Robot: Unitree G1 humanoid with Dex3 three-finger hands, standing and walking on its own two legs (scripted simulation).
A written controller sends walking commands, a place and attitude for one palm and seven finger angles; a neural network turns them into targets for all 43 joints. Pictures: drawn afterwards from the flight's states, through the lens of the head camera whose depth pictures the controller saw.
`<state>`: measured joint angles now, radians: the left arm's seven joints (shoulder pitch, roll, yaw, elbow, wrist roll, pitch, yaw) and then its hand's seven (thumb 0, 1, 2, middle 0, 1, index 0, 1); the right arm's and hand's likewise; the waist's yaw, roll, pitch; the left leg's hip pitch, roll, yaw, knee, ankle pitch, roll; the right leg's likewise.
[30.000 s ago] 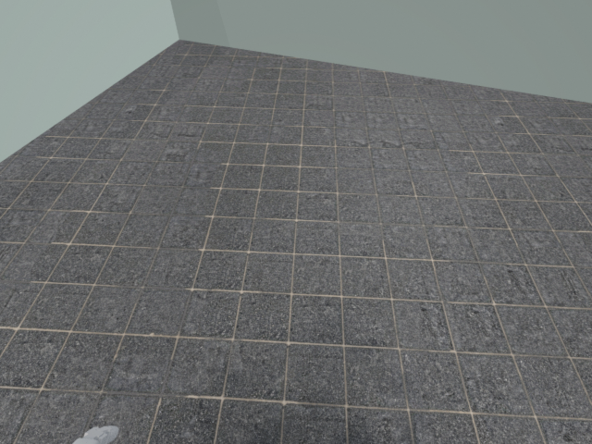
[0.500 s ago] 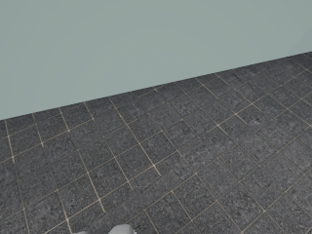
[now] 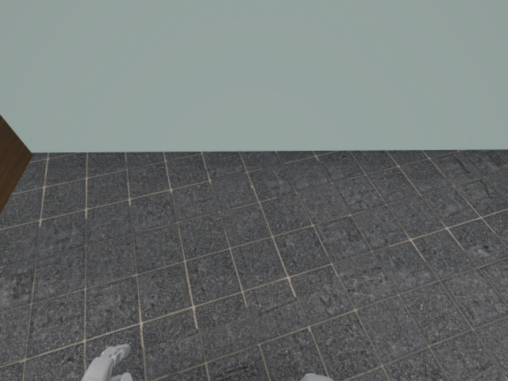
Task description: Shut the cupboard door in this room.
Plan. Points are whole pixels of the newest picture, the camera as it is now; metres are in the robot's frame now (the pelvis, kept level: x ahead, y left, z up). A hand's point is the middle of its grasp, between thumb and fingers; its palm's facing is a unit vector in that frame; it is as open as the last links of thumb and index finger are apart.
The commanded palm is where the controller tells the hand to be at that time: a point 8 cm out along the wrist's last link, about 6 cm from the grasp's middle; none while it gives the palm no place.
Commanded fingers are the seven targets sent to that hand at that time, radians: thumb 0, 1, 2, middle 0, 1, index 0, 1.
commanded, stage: walk to a spot facing it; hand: left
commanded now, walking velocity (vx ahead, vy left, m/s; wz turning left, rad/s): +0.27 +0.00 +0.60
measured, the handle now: out of the picture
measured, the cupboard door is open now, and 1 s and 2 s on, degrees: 89 89 89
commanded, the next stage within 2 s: turn to face it in 1.84 s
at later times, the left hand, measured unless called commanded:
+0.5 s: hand out of the picture -0.03 +0.17 -0.17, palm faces +0.41 -0.88 -0.24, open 7.4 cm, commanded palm none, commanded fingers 0.00 0.90 0.90 -0.20 -0.30 -0.20 -0.30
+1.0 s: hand (101, 271) +0.33 +0.33 -0.15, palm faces +0.43 -0.88 -0.19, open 7.4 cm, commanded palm none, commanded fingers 0.00 0.90 0.90 -0.20 -0.30 -0.20 -0.30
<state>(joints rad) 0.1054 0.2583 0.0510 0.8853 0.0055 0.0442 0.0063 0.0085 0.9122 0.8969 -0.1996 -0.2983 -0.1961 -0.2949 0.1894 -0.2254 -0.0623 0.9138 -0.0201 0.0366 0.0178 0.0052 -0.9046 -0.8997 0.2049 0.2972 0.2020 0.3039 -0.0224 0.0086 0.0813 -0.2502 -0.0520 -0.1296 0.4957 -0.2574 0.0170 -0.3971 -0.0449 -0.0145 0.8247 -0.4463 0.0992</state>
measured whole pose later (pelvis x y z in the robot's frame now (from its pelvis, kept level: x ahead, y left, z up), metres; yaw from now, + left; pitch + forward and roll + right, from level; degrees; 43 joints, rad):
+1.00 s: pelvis +0.29 +0.11 +0.00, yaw +28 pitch +0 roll +1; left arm 0.11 0.19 0.04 0.93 0.02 -0.02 -0.03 0.01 0.91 0.90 -0.20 -0.30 -0.20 -0.29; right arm 0.37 -0.18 -0.06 1.07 -0.02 -0.06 0.00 0.00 -0.92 -0.90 0.20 0.30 0.20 0.30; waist -0.05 -0.01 0.04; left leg -0.02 -0.04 0.03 0.38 -0.35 0.04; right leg -0.48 -0.12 -0.09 0.66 -0.21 0.06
